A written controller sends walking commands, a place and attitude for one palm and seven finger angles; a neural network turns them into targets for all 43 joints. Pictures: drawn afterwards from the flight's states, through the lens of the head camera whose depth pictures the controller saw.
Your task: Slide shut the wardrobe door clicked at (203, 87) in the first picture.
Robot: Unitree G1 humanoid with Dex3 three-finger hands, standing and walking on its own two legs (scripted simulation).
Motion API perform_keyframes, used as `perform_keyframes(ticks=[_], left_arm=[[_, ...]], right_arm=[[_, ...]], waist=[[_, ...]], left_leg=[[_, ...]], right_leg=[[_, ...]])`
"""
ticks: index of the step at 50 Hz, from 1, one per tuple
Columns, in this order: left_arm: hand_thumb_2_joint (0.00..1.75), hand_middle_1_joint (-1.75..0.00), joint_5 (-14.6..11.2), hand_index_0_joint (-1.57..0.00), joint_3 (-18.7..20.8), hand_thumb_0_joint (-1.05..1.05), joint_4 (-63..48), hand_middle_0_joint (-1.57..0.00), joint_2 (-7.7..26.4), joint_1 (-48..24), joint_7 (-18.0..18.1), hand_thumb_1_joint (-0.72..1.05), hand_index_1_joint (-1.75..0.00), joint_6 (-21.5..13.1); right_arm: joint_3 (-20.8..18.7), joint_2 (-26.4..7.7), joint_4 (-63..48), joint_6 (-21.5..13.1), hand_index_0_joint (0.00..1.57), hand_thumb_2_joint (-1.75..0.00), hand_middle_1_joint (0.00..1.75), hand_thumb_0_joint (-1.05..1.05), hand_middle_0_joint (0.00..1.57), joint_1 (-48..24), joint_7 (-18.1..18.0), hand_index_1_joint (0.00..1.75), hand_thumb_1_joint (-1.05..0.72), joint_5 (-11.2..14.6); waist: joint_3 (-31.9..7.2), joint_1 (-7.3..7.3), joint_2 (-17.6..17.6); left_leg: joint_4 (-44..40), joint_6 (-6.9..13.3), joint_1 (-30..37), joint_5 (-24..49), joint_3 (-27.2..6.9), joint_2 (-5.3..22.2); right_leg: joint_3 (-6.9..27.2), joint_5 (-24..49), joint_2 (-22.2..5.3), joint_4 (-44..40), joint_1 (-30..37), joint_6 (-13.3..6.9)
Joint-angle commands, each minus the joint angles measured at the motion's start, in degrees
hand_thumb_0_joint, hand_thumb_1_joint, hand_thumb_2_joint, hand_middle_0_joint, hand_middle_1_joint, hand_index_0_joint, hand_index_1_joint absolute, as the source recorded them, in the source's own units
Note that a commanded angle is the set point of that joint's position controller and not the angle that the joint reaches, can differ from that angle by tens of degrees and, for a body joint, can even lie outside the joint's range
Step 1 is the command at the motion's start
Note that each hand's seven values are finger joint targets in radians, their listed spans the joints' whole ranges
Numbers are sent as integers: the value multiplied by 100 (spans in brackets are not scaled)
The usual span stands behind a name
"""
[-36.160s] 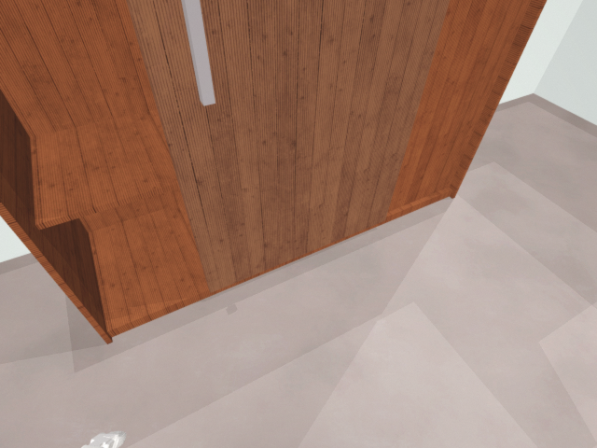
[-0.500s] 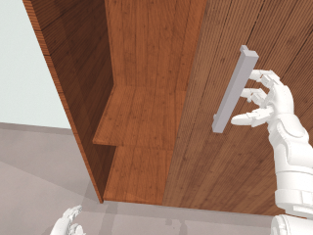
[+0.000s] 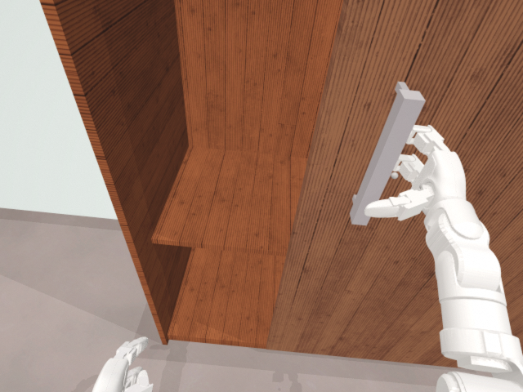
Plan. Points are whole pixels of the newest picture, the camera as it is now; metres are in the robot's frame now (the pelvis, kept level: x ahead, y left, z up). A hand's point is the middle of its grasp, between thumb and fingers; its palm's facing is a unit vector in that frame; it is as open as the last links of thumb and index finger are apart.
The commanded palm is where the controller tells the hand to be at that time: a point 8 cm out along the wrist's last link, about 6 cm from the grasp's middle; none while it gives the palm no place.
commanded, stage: slide the fingers in behind the handle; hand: right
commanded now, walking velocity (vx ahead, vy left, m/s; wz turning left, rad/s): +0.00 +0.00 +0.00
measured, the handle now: (377, 159) +0.44 -0.14 +0.18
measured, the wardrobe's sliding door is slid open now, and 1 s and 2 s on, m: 0.37 0.37 0.37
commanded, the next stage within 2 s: move the hooked fingers beside the handle in 0.14 s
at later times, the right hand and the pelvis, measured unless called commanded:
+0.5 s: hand (394, 177) +0.37 -0.14 +0.20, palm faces +0.01 +1.00 -0.03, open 14.2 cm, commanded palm +0.35 -0.21 +0.19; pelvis +0.00 +0.00 +0.00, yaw +0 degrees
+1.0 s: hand (409, 186) +0.36 -0.16 +0.20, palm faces +0.01 +1.00 -0.03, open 14.0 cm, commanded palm +0.34 -0.22 +0.19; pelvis +0.00 +0.00 +0.00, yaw +0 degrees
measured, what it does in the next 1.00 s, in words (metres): stands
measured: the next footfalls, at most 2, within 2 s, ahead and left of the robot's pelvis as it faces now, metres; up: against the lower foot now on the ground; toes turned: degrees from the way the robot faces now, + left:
none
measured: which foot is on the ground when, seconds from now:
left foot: down 0.00-1.00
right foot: down 0.00-1.00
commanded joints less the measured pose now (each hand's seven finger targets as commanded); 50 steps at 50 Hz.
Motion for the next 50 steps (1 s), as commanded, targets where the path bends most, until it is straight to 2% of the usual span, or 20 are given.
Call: perform_keyframes(ticks=[1,4,8,12,13,15,18,22,23,24,27,28,31,37,38,41,44,48,49,50], left_arm=[[90,-30,7,-20,260,0,-878,-20,679,-768,45,90,-30,-237],[90,-30,-11,-20,253,0,-906,-20,666,-837,38,90,-30,-224],[90,-30,-3,-20,266,0,-934,-20,645,-874,21,90,-30,-237],[90,-30,-5,-20,255,0,-816,-20,674,-857,70,90,-30,-199],[90,-30,-6,-20,256,0,-814,-20,677,-869,82,90,-30,-208],[90,-30,14,-20,268,0,-832,-20,687,-850,88,90,-30,-206],[90,-30,27,-20,243,0,-860,-20,648,-857,57,90,-30,-181],[90,-30,11,-20,239,0,-866,-20,678,-881,72,90,-30,-133],[90,-30,12,-20,235,0,-890,-20,678,-880,74,90,-30,-146],[90,-30,12,-20,249,0,-880,-20,696,-860,84,90,-30,-142],[90,-30,7,-20,235,0,-880,-20,701,-869,93,90,-30,-121],[90,-30,5,-20,249,0,-911,-20,706,-854,91,90,-30,-133],[90,-30,9,-20,263,0,-985,-20,692,-864,86,90,-30,-171],[90,-30,-16,-20,277,0,-922,-20,719,-848,80,90,-30,-239],[90,-30,-24,-20,277,0,-928,-20,733,-863,91,90,-30,-247],[90,-30,-44,-20,263,0,-903,-20,721,-875,113,90,-30,-266],[90,-30,-38,-20,251,0,-915,-20,733,-916,115,90,-30,-273],[90,-30,-14,-20,241,0,-938,-20,713,-903,100,90,-30,-280],[90,-30,-7,-20,246,0,-940,-20,727,-912,109,90,-30,-282],[90,-30,-10,-20,233,0,-965,-20,725,-934,111,90,-30,-267]], right_arm=[[-405,-1143,-1330,-281,30,-30,120,0,30,-2361,-135,120,50,-20],[-202,-943,-1444,-185,30,-30,120,0,30,-2315,-132,120,50,-26],[-19,-729,-1766,-153,30,-30,120,0,30,-2284,-153,120,50,-5],[22,-749,-1494,-116,30,-30,120,0,30,-2532,-185,120,50,11],[36,-705,-1446,-109,30,-30,120,0,30,-2666,-182,120,50,14],[-232,-1011,-1530,-129,30,-30,120,0,30,-2608,-198,120,50,-34],[-239,-998,-1607,-150,30,-30,120,0,30,-2392,-199,120,50,-43],[-379,-1151,-1461,-135,30,-30,120,0,30,-2208,-134,120,50,18],[-352,-1096,-1505,-133,30,-30,120,0,30,-2334,-109,120,50,41],[-571,-1313,-1419,-122,30,-30,120,0,30,-2242,-110,120,50,54],[-468,-1249,-1349,-107,30,-30,120,0,30,-2265,-63,120,50,66],[-642,-1415,-1395,-122,30,-30,120,0,30,-2218,-60,120,50,66],[-493,-1302,-1759,-195,30,-30,120,0,30,-2247,4,120,50,28],[-474,-1298,-1755,-237,30,-30,120,0,30,-1996,151,120,50,142],[-563,-1391,-1743,-221,30,-30,120,0,30,-2004,171,120,50,150],[-322,-1161,-1674,-170,30,-30,120,0,30,-2207,204,120,50,139],[-470,-1332,-1702,-150,30,-30,120,0,30,-2094,177,120,50,140],[-631,-1432,-1760,-199,30,-30,120,0,30,-1984,143,120,50,161],[-795,-1592,-1716,-200,30,-30,120,0,30,-1893,141,120,50,164],[-827,-1622,-1720,-206,30,-30,120,0,30,-1831,155,120,50,162]], waist=[[-1136,-67,414],[-1073,-55,264],[-1328,-38,199],[-1096,39,624],[-1043,71,592],[-1250,-11,357],[-1343,-66,149],[-1226,-79,474],[-1205,-55,406],[-1202,-81,506],[-1080,-76,460],[-1169,-90,467],[-1426,-78,185],[-1304,-41,395],[-1270,-35,327],[-1110,39,308],[-1134,-19,218],[-1258,-80,370],[-1255,-104,451],[-1237,-133,347]], left_leg=[[-249,-5,-158,2122,-86,-50],[-291,8,-237,1914,-91,-53],[-252,17,-180,2089,-74,-52],[-340,-14,-259,1868,-97,-59],[-356,-25,-315,1844,-119,-54],[-334,-4,-222,1890,-140,-44],[-297,15,-75,2168,-132,-23],[-313,0,14,2186,-125,-28],[-324,-12,-7,2204,-138,-19],[-329,-17,2,2173,-139,-29],[-323,-15,-25,2162,-136,-16],[-317,-19,7,2136,-143,-18],[-251,-14,36,2399,-146,-16],[-273,-34,-20,2432,-125,-21],[-270,-40,-36,2389,-132,-12],[-300,-30,-286,2039,-103,-44],[-306,-19,-252,1969,-123,-28],[-286,-19,-108,2052,-119,-21],[-282,-25,-81,2074,-121,-23],[-270,-16,-48,2094,-124,-19]], right_leg=[[236,1697,20,-131,923,-201],[249,1535,26,-144,935,-190],[277,1780,21,-102,1139,-173],[259,1465,26,-136,959,-206],[256,1403,33,-148,963,-218],[255,1510,45,-155,1055,-207],[231,1742,70,-121,1067,-191],[200,1650,59,-149,896,-198],[196,1615,69,-165,895,-210],[205,1577,60,-168,868,-211],[172,1560,71,-158,767,-215],[186,1531,63,-163,794,-216],[176,1817,85,-110,1020,-218],[187,1784,82,-58,972,-236],[187,1710,74,-79,942,-231],[244,1539,68,-92,1002,-224],[239,1491,71,-98,958,-221],[257,1551,73,-118,919,-216],[245,1560,60,-129,898,-220],[229,1573,67,-141,864,-212]])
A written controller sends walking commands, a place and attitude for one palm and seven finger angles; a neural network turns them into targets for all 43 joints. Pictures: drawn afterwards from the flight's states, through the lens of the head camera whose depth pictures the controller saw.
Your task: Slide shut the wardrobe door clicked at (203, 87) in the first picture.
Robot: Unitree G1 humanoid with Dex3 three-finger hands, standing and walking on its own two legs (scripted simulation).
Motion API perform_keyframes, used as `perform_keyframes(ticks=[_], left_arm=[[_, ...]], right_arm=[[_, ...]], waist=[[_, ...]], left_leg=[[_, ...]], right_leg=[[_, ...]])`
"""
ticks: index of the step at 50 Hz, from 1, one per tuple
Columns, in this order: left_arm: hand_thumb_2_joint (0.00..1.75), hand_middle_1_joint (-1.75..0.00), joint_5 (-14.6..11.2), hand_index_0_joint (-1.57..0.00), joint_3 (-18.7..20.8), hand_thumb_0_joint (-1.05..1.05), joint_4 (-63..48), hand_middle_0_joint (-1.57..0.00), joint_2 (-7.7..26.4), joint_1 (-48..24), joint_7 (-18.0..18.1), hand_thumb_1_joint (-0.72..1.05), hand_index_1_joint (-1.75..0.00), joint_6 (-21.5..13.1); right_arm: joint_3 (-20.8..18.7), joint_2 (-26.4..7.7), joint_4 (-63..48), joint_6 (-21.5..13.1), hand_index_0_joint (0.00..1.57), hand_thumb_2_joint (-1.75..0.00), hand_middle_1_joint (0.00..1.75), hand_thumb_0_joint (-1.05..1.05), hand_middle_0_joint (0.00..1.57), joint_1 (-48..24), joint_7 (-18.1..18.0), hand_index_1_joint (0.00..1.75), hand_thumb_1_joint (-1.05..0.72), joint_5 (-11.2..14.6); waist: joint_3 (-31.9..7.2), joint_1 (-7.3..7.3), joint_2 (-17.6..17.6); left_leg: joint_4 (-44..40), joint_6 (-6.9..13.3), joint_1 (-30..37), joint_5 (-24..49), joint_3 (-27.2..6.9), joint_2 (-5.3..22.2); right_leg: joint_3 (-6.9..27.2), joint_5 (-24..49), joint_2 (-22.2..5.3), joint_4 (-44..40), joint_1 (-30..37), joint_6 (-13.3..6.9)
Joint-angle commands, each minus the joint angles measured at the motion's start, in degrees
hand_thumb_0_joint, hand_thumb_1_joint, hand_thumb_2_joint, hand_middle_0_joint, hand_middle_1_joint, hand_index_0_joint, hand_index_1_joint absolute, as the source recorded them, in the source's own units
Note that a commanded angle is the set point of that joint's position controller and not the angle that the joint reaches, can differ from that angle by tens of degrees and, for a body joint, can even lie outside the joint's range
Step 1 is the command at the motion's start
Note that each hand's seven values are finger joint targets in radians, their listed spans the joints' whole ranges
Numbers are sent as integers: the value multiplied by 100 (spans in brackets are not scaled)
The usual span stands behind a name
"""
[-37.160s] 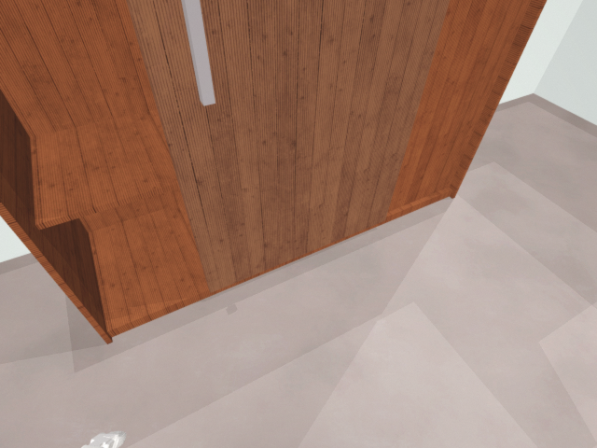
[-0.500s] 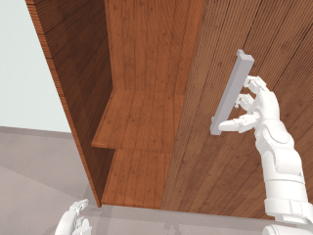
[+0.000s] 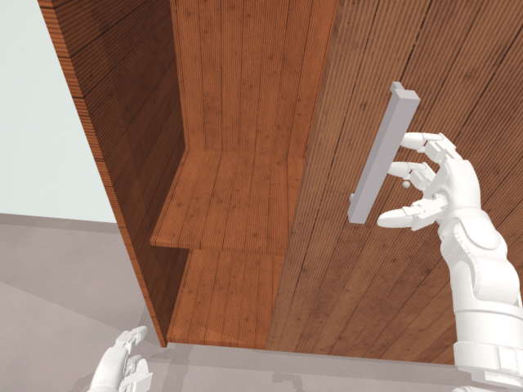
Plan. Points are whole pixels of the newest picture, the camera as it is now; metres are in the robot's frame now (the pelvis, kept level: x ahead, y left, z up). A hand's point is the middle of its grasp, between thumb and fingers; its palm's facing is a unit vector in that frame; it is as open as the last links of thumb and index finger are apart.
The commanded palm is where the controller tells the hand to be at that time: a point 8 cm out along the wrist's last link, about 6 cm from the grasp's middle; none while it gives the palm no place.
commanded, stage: move the hooked fingers beside the handle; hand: right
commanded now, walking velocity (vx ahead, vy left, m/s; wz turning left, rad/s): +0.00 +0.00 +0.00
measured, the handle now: (374, 158) +0.44 -0.14 +0.18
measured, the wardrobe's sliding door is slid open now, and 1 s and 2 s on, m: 0.37 0.37 0.37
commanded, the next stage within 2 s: none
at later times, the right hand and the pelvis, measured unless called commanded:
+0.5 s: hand (424, 185) +0.37 -0.20 +0.19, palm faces +0.03 +1.00 -0.03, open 14.0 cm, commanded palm +0.34 -0.25 +0.19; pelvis +0.00 +0.00 +0.00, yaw +0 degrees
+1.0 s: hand (433, 197) +0.35 -0.21 +0.19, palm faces +0.02 +1.00 -0.05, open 14.0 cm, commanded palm +0.33 -0.25 +0.19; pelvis +0.00 -0.01 +0.00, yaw +0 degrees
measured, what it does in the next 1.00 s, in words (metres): stands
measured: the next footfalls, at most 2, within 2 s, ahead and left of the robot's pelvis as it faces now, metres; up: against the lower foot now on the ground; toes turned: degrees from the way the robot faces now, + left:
none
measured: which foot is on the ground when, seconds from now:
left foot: down 0.00-1.00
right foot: down 0.00-1.00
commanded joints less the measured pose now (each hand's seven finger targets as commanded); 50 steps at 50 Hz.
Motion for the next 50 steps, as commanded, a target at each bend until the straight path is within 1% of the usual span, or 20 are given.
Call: perform_keyframes(ticks=[1,3,4,6,7,9,12,13,15,22,29,30,33,37,39,42,45,47,48,50], left_arm=[[90,-30,33,-20,245,0,-921,-20,656,-752,45,90,-30,-283],[90,-30,18,-20,248,0,-893,-20,665,-742,46,90,-30,-270],[90,-30,10,-20,236,0,-934,-20,647,-775,49,90,-30,-268],[90,-30,-13,-20,233,0,-910,-20,666,-760,75,90,-30,-276],[90,-30,-24,-20,224,0,-884,-20,662,-756,72,90,-30,-278],[90,-30,-22,-20,240,0,-848,-20,683,-712,98,90,-30,-331],[90,-30,-7,-20,252,0,-827,-20,706,-677,112,90,-30,-378],[90,-30,2,-20,268,0,-829,-20,712,-644,114,90,-30,-406],[90,-30,14,-20,257,0,-831,-20,699,-635,113,90,-30,-425],[90,-30,7,-20,263,0,-788,-20,758,-544,93,90,-30,-358],[90,-30,-8,-20,291,0,-962,-20,723,-577,73,90,-30,-463],[90,-30,-7,-20,297,0,-945,-20,732,-558,77,90,-30,-477],[90,-30,-9,-20,297,0,-871,-20,729,-570,82,90,-30,-524],[90,-30,-10,-20,300,0,-787,-20,795,-551,84,90,-30,-480],[90,-30,-24,-20,276,0,-872,-20,740,-635,91,90,-30,-463],[90,-30,-27,-20,283,0,-883,-20,760,-637,99,90,-30,-442],[90,-30,-19,-20,269,0,-938,-20,720,-670,115,90,-30,-471],[90,-30,-12,-20,254,0,-906,-20,700,-692,113,90,-30,-497],[90,-30,-7,-20,274,0,-897,-20,708,-678,118,90,-30,-518],[90,-30,-1,-20,255,0,-905,-20,701,-700,116,90,-30,-528]], right_arm=[[-691,-1389,-1229,-444,30,-30,120,0,30,-2191,-28,120,50,43],[-733,-1481,-1132,-450,30,-30,120,0,30,-2233,12,120,50,49],[-624,-1367,-1140,-436,30,-30,120,0,30,-2151,50,120,50,42],[-544,-1347,-1006,-407,30,-30,120,0,30,-2296,102,120,50,36],[-315,-1176,-1019,-421,30,-30,120,0,30,-2434,134,120,50,32],[-290,-1195,-988,-456,30,-30,120,0,30,-2751,168,120,50,40],[-376,-1332,-1071,-562,30,-30,120,0,30,-2775,201,120,50,69],[-570,-1526,-1190,-623,30,-30,120,0,30,-2876,196,120,50,75],[-606,-1499,-1128,-671,30,-30,120,0,30,-2752,210,120,50,86],[-866,-1755,-398,-520,30,-30,120,0,30,-2201,250,120,50,74],[-711,-1638,-1333,-727,30,-30,120,0,30,-2371,391,120,50,130],[-828,-1724,-1293,-742,30,-30,120,0,30,-2271,390,120,50,146],[-723,-1619,-1427,-771,30,-30,120,0,30,-2357,375,120,50,159],[-923,-1783,-943,-544,30,-30,120,0,30,-1805,374,120,50,184],[-760,-1534,-1000,-474,30,-30,120,0,30,-1780,415,120,50,174],[-840,-1694,-1071,-458,30,-30,120,0,30,-1777,417,120,50,164],[-700,-1577,-1395,-558,30,-30,120,0,30,-2095,431,120,50,156],[-521,-1429,-1573,-648,30,-30,120,0,30,-2248,417,120,50,178],[-636,-1557,-1688,-689,30,-30,120,0,30,-2337,393,120,50,161],[-613,-1485,-1647,-685,30,-30,120,0,30,-2170,374,120,50,160]], waist=[[-1252,-69,418],[-1112,-37,434],[-1108,-38,230],[-969,30,194],[-877,82,154],[-915,161,134],[-1192,131,187],[-1366,114,135],[-1408,78,185],[-1025,-28,360],[-1404,42,-40],[-1387,31,46],[-1337,80,-8],[-1141,-37,344],[-1048,1,249],[-1091,-17,270],[-1271,50,5],[-1275,81,-27],[-1411,96,-35],[-1411,56,2]], left_leg=[[-246,-61,-92,2103,-172,10],[-274,-72,-119,2078,-190,29],[-283,-68,-188,1963,-191,21],[-322,-61,-376,1745,-183,6],[-336,-54,-441,1651,-170,7],[-376,-63,-589,1470,-171,-5],[-338,-51,-466,1594,-172,-5],[-336,-60,-386,1656,-189,7],[-304,-59,-343,1749,-166,-5],[-304,-52,-272,1726,-146,18],[-241,-52,-333,1952,-129,-14],[-241,-50,-346,1942,-122,-25],[-260,-57,-429,1924,-113,-22],[-247,-60,-335,1980,-80,-12],[-247,-71,-402,1908,-86,-6],[-240,-53,-380,1900,-88,-5],[-227,-57,-488,1853,-94,-10],[-235,-46,-494,1880,-96,-10],[-214,-49,-476,1948,-95,-15],[-197,-46,-458,1941,-79,-14]], right_leg=[[171,1546,99,-132,806,-251],[137,1431,86,-128,704,-255],[130,1381,98,-136,747,-252],[162,1251,84,-124,769,-251],[166,1193,84,-106,732,-248],[230,1079,72,-110,856,-258],[255,1230,82,-68,947,-261],[269,1275,87,-75,998,-261],[270,1379,96,-87,1027,-257],[214,1253,77,-122,576,-250],[270,1636,59,-58,1020,-250],[291,1668,49,-59,1044,-244],[288,1677,44,-50,1108,-245],[250,1626,67,-70,794,-240],[242,1534,59,-92,814,-244],[241,1571,42,-54,799,-248],[296,1638,52,-42,1042,-237],[310,1698,48,-6,1102,-237],[325,1779,30,-6,1225,-232],[352,1822,39,-23,1233,-217]])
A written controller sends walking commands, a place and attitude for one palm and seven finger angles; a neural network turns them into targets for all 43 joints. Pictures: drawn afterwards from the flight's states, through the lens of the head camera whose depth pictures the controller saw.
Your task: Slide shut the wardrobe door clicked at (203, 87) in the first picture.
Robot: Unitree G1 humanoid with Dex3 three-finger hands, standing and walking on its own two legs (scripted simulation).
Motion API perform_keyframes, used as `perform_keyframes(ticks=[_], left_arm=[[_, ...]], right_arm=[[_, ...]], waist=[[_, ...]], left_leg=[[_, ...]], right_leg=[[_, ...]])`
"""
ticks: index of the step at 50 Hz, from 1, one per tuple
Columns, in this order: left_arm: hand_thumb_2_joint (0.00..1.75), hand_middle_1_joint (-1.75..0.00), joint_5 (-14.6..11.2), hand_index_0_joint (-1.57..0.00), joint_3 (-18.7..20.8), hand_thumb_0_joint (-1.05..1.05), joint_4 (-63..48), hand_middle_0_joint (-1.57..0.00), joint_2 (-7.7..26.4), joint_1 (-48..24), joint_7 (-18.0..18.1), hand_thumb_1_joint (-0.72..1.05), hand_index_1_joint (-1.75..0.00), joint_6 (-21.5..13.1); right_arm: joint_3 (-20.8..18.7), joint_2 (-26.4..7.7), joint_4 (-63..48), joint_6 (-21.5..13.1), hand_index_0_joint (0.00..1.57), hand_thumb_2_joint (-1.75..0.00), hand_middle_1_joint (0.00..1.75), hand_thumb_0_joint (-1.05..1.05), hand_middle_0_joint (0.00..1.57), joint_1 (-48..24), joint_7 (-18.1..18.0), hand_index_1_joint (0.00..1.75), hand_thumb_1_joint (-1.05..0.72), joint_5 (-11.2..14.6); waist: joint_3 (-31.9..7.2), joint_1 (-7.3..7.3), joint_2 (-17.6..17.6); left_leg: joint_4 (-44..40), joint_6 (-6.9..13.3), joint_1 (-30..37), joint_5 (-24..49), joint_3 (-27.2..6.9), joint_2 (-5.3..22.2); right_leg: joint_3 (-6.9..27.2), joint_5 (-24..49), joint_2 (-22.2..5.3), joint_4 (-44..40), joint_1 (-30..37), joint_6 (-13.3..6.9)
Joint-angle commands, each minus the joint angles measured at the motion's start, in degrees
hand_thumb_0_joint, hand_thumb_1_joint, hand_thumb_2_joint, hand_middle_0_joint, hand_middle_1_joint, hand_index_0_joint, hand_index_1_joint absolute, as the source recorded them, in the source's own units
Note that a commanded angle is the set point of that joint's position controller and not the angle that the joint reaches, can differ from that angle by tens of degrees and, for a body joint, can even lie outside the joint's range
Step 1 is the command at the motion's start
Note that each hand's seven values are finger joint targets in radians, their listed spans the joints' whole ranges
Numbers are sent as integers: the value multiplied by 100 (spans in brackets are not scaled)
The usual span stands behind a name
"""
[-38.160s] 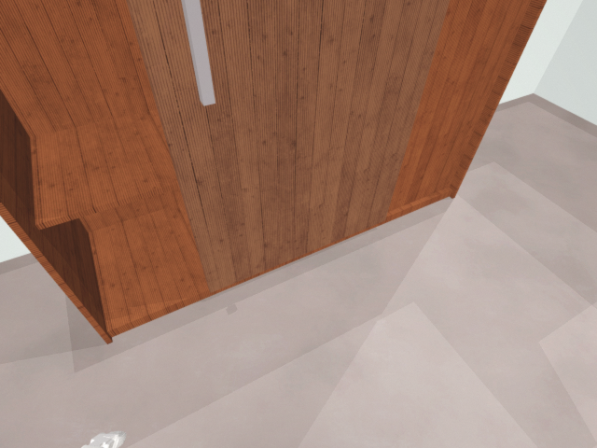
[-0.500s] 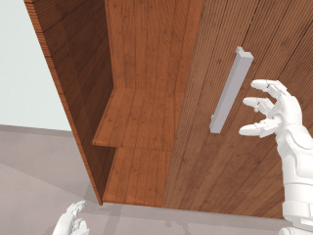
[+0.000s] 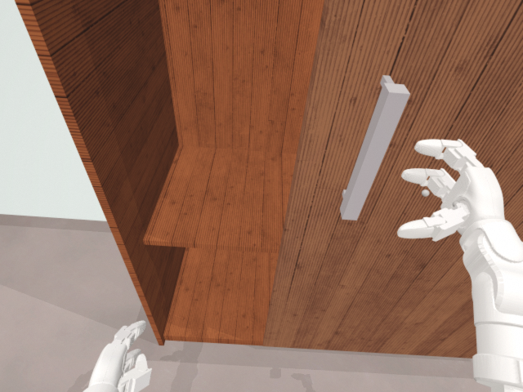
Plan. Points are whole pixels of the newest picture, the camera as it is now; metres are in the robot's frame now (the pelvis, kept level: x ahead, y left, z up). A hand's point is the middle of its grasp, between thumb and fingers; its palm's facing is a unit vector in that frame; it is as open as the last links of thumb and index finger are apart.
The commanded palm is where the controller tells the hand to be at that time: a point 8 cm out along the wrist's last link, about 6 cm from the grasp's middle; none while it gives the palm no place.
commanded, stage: move the hooked fingers beside the handle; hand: right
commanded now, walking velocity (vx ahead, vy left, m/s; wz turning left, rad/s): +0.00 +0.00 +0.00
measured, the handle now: (365, 154) +0.44 -0.13 +0.18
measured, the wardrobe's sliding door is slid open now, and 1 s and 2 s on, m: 0.37 0.37 0.37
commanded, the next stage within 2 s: none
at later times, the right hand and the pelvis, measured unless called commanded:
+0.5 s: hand (422, 192) +0.35 -0.19 +0.20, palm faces +0.01 +1.00 -0.04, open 14.0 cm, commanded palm +0.33 -0.24 +0.19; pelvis +0.00 +0.01 +0.00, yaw +0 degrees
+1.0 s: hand (414, 199) +0.35 -0.18 +0.18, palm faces +0.01 +1.00 -0.06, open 14.0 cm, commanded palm +0.33 -0.24 +0.19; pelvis -0.01 +0.01 +0.00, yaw +0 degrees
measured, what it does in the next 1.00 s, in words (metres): stands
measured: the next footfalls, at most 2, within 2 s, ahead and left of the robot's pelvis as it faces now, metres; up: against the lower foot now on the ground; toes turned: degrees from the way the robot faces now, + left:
none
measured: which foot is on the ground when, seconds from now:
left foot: down 0.00-1.00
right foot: down 0.00-1.00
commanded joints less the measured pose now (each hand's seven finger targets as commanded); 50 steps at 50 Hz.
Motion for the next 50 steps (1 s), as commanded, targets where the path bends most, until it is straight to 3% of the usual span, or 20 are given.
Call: perform_keyframes(ticks=[1,2,3,7,9,12,16,18,22,23,26,28,31,33,38,40,42,43,48,50], left_arm=[[90,-30,34,-20,263,0,-831,-20,660,-734,46,90,-30,-328],[90,-30,26,-20,265,0,-740,-20,689,-681,46,90,-30,-291],[90,-30,16,-20,248,0,-747,-20,678,-730,46,90,-30,-272],[90,-30,32,-20,246,0,-772,-20,706,-720,39,90,-30,-150],[90,-30,42,-20,244,0,-882,-20,668,-746,24,90,-30,-150],[90,-30,57,-20,262,0,-903,-20,672,-705,16,90,-30,-146],[90,-30,53,-20,267,0,-962,-20,626,-736,2,90,-30,-247],[90,-30,38,-20,277,0,-891,-20,659,-712,0,90,-30,-255],[90,-30,-29,-20,262,0,-751,-20,714,-724,42,90,-30,-200],[90,-30,-36,-20,274,0,-767,-20,732,-725,48,90,-30,-202],[90,-30,-14,-20,283,0,-867,-20,735,-737,56,90,-30,-203],[90,-30,13,-20,277,0,-888,-20,694,-725,37,90,-30,-232],[90,-30,49,-20,262,0,-878,-20,659,-741,46,90,-30,-304],[90,-30,56,-20,272,0,-793,-20,677,-695,50,90,-30,-311],[90,-30,-17,-20,233,0,-751,-20,697,-694,45,90,-30,-206],[90,-30,-44,-20,240,0,-808,-20,749,-682,62,90,-30,-162],[90,-30,-53,-20,265,0,-831,-20,750,-654,55,90,-30,-158],[90,-30,-53,-20,282,0,-909,-20,753,-647,52,90,-30,-184],[90,-30,33,-20,291,0,-913,-20,665,-625,55,90,-30,-400],[90,-30,50,-20,279,0,-825,-20,637,-610,49,90,-30,-477]], right_arm=[[-223,-1043,-1476,-502,30,-30,120,0,30,-2556,-37,120,50,77],[-354,-1185,-1132,-438,30,-30,120,0,30,-2405,-82,120,50,82],[-205,-1015,-1090,-400,30,-30,120,0,30,-2549,-79,120,50,76],[-423,-1226,-711,-202,30,-30,120,0,30,-2206,-139,120,50,11],[-395,-1178,-1021,-252,30,-30,120,0,30,-2255,-146,120,50,-3],[-624,-1442,-1240,-418,30,-30,120,0,30,-2248,-139,120,50,20],[-538,-1329,-1830,-627,30,-30,120,0,30,-2339,-73,120,50,54],[-623,-1368,-1577,-565,30,-30,120,0,30,-2021,-46,120,50,106],[-189,-949,-769,-219,30,-30,120,0,30,-1998,57,120,50,144],[-244,-1034,-761,-174,30,-30,120,0,30,-2104,63,120,50,133],[-448,-1300,-993,-187,30,-30,120,0,30,-2134,16,120,50,72],[-451,-1374,-1523,-404,30,-30,120,0,30,-2508,-51,120,50,53],[-590,-1474,-1791,-692,30,-30,120,0,30,-2740,-122,120,50,77],[-826,-1666,-1557,-751,30,-30,120,0,30,-2605,-144,120,50,107],[-455,-1248,-311,-319,30,-30,120,0,30,-1989,48,120,50,89],[-373,-1239,-3,-127,30,-30,120,0,30,-1886,162,120,50,76],[-324,-1225,-96,-146,30,-30,120,0,30,-2037,223,120,50,99],[-395,-1333,-436,-224,30,-30,120,0,30,-2224,233,120,50,111],[-668,-1685,-1974,-970,30,-30,120,0,30,-3096,21,120,50,112],[-504,-1442,-1979,-1079,30,-30,120,0,30,-3090,-38,120,50,96]], waist=[[-1346,126,-47],[-1161,100,222],[-1013,150,160],[-953,9,211],[-1190,14,191],[-1391,-4,299],[-1608,29,-106],[-1408,19,-7],[-626,133,363],[-623,150,318],[-991,62,281],[-1347,74,41],[-1582,85,24],[-1522,70,181],[-636,66,237],[-545,76,326],[-676,99,431],[-959,96,328],[-1837,137,-125],[-1839,157,-200]], left_leg=[[-232,15,-447,1920,-107,-72],[-260,25,-405,1831,-88,-77],[-284,12,-501,1708,-105,-65],[-275,47,-364,1681,-108,-46],[-252,34,-283,1773,-125,-40],[-205,33,-81,2113,-133,-49],[-184,17,-137,2281,-144,-62],[-203,15,-120,2298,-132,-61],[-345,-10,-526,1673,-97,-65],[-356,-20,-572,1578,-121,-55],[-288,-4,-421,1569,-139,-42],[-252,13,-271,1805,-177,-27],[-216,0,-179,2001,-187,-48],[-236,-18,-70,2106,-201,-43],[-341,-22,-371,1655,-178,-23],[-357,-35,-475,1532,-183,-15],[-334,-34,-438,1612,-171,-12],[-300,-37,-375,1685,-186,-9],[-203,-9,-190,2063,-216,-47],[-180,-8,-246,2141,-183,-65]], right_leg=[[314,1802,-15,-132,1334,-150],[312,1653,-25,-132,1104,-149],[298,1462,-19,-181,1061,-155],[255,1411,9,-201,825,-149],[265,1497,6,-206,935,-155],[241,1781,-3,-141,971,-172],[239,2052,7,-128,1325,-167],[223,1968,-11,-125,1172,-169],[201,1242,-3,-177,756,-184],[203,1130,-6,-192,743,-189],[235,1204,25,-173,802,-189],[251,1451,42,-129,1008,-195],[250,1681,35,-128,1230,-190],[210,1649,20,-140,1108,-203],[141,1051,28,-216,591,-188],[132,915,39,-191,473,-192],[127,988,39,-126,492,-206],[153,1074,47,-110,615,-213],[244,1741,38,-32,1347,-226],[273,1911,32,-48,1532,-204]])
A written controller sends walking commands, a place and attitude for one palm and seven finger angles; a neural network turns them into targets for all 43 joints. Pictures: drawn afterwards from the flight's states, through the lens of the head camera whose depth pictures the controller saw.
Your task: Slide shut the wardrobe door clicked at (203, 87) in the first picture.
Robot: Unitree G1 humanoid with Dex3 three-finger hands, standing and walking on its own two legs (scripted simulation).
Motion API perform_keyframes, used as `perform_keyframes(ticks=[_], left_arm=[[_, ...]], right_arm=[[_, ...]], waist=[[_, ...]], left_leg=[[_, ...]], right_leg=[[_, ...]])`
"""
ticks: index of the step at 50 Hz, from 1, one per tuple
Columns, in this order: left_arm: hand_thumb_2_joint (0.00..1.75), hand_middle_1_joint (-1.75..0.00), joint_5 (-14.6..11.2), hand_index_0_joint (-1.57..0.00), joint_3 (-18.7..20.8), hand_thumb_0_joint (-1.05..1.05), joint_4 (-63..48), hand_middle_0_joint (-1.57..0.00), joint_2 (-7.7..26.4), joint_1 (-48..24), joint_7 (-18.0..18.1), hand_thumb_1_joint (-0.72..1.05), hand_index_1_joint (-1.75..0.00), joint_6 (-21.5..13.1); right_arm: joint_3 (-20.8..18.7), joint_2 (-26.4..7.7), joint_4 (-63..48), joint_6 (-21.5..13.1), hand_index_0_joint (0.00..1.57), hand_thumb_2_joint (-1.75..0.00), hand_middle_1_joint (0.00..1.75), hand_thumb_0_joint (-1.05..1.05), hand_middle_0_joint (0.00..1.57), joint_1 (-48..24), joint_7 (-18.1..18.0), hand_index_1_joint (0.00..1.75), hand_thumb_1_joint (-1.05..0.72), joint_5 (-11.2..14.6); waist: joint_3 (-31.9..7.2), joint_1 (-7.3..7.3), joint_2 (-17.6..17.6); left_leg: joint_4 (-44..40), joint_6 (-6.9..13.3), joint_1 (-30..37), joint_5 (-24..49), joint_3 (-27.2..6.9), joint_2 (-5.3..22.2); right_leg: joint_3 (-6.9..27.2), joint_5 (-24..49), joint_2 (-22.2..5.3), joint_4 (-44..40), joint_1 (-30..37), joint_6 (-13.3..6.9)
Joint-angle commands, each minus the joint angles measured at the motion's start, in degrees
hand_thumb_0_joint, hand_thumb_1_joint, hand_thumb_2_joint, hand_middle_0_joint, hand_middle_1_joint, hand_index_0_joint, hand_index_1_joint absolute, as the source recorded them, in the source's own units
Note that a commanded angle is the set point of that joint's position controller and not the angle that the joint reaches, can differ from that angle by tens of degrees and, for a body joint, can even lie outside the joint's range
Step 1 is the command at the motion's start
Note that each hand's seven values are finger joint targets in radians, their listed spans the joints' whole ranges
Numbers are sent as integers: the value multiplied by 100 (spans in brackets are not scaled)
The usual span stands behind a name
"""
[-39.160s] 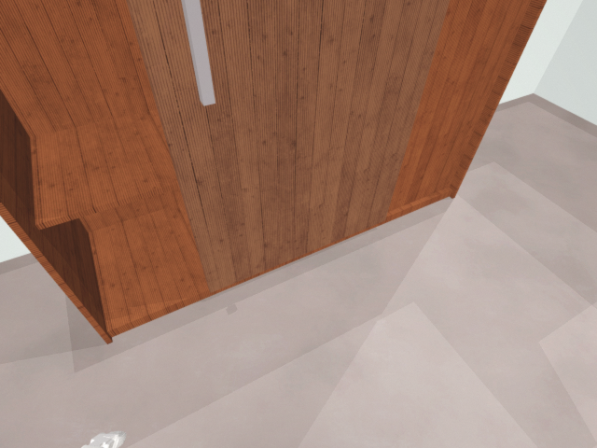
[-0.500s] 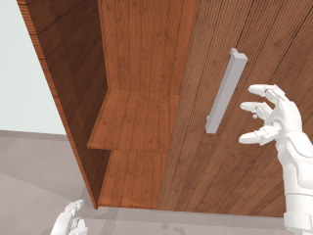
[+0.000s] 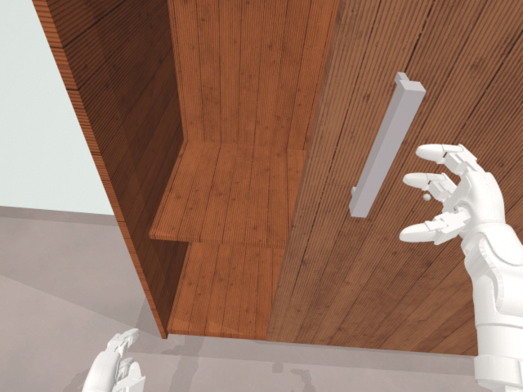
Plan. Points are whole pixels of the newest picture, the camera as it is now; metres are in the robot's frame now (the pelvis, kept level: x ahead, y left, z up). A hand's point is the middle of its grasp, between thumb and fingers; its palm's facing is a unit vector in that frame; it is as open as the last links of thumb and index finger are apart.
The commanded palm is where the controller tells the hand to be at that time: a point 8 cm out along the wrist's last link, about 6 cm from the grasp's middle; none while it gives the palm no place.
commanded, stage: move the hooked fingers beside the handle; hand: right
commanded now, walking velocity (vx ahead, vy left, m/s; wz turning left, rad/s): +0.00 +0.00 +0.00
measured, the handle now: (377, 151) +0.45 -0.14 +0.18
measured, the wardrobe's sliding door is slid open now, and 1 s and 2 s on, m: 0.37 0.37 0.37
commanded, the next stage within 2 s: none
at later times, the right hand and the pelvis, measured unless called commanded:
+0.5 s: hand (442, 183) +0.34 -0.19 +0.22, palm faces +0.01 +1.00 -0.06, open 14.0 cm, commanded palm +0.33 -0.25 +0.19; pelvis +0.01 +0.00 +0.00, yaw +0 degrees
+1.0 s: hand (418, 213) +0.34 -0.19 +0.16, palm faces -0.03 +1.00 -0.05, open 14.0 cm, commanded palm +0.33 -0.25 +0.20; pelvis +0.00 +0.00 +0.00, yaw +0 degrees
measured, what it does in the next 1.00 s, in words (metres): stands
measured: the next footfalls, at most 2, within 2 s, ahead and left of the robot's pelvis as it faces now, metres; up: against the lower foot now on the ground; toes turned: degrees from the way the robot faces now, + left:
none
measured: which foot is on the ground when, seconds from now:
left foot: down 0.00-1.00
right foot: down 0.00-1.00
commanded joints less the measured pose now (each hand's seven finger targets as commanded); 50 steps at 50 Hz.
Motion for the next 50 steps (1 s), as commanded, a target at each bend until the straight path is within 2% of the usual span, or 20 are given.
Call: perform_keyframes(ticks=[1,5,8,11,13,16,20,22,25,27,28,31,33,34,36,39,41,44,47,50], left_arm=[[90,-30,64,-20,248,0,-782,-20,581,-758,21,90,-30,-471],[90,-30,7,-20,211,0,-678,-20,642,-778,21,90,-30,-304],[90,-30,-27,-20,215,0,-809,-20,667,-784,-14,90,-30,-155],[90,-30,2,-20,256,0,-1022,-20,644,-825,-31,90,-30,-142],[90,-30,49,-20,274,0,-1093,-20,604,-811,-49,90,-30,-204],[90,-30,110,-20,237,0,-1104,-20,475,-825,-63,90,-30,-383],[90,-30,57,-20,221,0,-803,-20,517,-877,-47,90,-30,-438],[90,-30,-12,-20,227,0,-689,-20,566,-899,-18,90,-30,-362],[90,-30,-59,-20,188,0,-731,-20,690,-943,49,90,-30,-169],[90,-30,-55,-20,208,0,-790,-20,688,-957,54,90,-30,-129],[90,-30,-30,-20,234,0,-891,-20,669,-983,41,90,-30,-157],[90,-30,80,-20,240,0,-1054,-20,544,-945,8,90,-30,-312],[90,-30,145,-20,204,0,-969,-20,493,-865,-12,90,-30,-383],[90,-30,145,-20,203,0,-899,-20,482,-859,-10,90,-30,-400],[90,-30,134,-20,199,0,-777,-20,486,-887,-4,90,-30,-385],[90,-30,23,-20,166,0,-675,-20,568,-895,9,90,-30,-227],[90,-30,-52,-20,140,0,-779,-20,648,-912,25,90,-30,-95],[90,-30,-115,-20,198,0,-971,-20,670,-936,-6,90,-30,-77],[90,-30,-41,-20,241,0,-1065,-20,607,-959,21,90,-30,-235],[90,-30,107,-20,251,0,-928,-20,570,-784,39,90,-30,-455]], right_arm=[[-551,-1461,-1927,-873,30,-30,120,0,30,-2987,-166,120,50,88],[-322,-1105,-476,-217,30,-30,120,0,30,-2172,-147,120,50,50],[-137,-853,-84,197,30,-30,120,0,30,-1652,-74,120,50,42],[-441,-1217,-988,71,30,-30,120,0,30,-1896,-101,120,50,47],[-819,-1703,-2093,-354,30,-30,120,0,30,-2376,-207,120,50,39],[-864,-1648,-3061,-883,30,-30,120,0,30,-2375,-303,120,50,35],[-305,-1017,-2149,-646,30,-30,120,0,30,-2069,-209,120,50,63],[90,-594,-1302,-165,30,-30,120,0,30,-1781,-85,120,50,89],[19,-705,-365,447,30,-30,120,0,30,-1444,62,120,50,132],[14,-788,-534,461,30,-30,120,0,30,-1800,50,120,50,104],[-146,-1005,-1109,317,30,-30,120,0,30,-2210,-11,120,50,77],[-550,-1448,-2745,-419,30,-30,120,0,30,-2848,-251,120,50,49],[-885,-1722,-3157,-869,30,-30,120,0,30,-2716,-389,120,50,105],[-1074,-1838,-2914,-963,30,-30,120,0,30,-2573,-406,120,50,112],[-897,-1605,-2316,-893,30,-30,120,0,30,-2552,-355,120,50,87],[-489,-1168,-688,-211,30,-30,120,0,30,-1749,-150,120,50,76],[-56,-847,31,310,30,-30,120,0,30,-1340,88,120,50,73],[253,-528,-236,506,30,-30,120,0,30,-1383,283,120,50,152],[-44,-1005,-1870,-134,30,-30,120,0,30,-2582,85,120,50,209],[-909,-1831,-3044,-980,30,-30,120,0,30,-3144,-301,120,50,163]], waist=[[-1774,65,-125],[-717,-1,331],[-577,-68,591],[-1244,-119,496],[-1843,-128,339],[-2310,-134,-76],[-1301,27,-263],[-583,73,72],[-116,38,671],[-429,39,698],[-916,5,474],[-2113,-56,102],[-2454,-84,14],[-2374,-107,-9],[-1985,-59,-39],[-539,-45,135],[-31,-28,297],[-354,25,474],[-1259,96,419],[-2336,10,164]], left_leg=[[-287,-98,-196,2029,-217,8],[-411,-104,-385,1562,-180,24],[-378,-104,-355,1579,-137,54],[-280,-105,-104,1964,-174,58],[-201,-92,191,2347,-218,58],[-85,-95,246,2715,-204,30],[-269,-91,-279,2297,-150,-17],[-408,-94,-502,1929,-123,-13],[-481,-130,-674,1334,-127,32],[-426,-120,-602,1322,-137,55],[-379,-104,-453,1487,-171,72],[-206,-71,-4,2145,-214,50],[-126,-72,228,2456,-215,40],[-131,-80,249,2540,-233,34],[-188,-97,159,2547,-219,23],[-422,-86,-293,1815,-181,23],[-497,-99,-547,1382,-156,40],[-434,-115,-596,1401,-113,60],[-359,-103,-396,1528,-172,44],[-225,-98,-24,1984,-238,16]], right_leg=[[230,1760,90,-94,1526,-273],[145,1041,87,-248,740,-263],[108,984,86,-244,463,-255],[117,1380,102,-164,724,-273],[133,1793,100,-117,1014,-292],[141,2527,89,-77,1594,-286],[161,2095,43,-125,1488,-235],[126,1468,74,-160,999,-254],[137,761,82,-252,463,-264],[139,819,86,-182,545,-271],[164,1030,106,-154,758,-280],[245,1908,124,-69,1504,-282],[236,2293,97,-67,1672,-265],[195,2354,78,-78,1660,-263],[162,2231,79,-116,1560,-250],[95,1211,78,-270,736,-238],[85,756,93,-309,359,-224],[128,787,75,-198,452,-248],[210,1132,78,-97,968,-287],[257,1856,82,-99,1670,-295]])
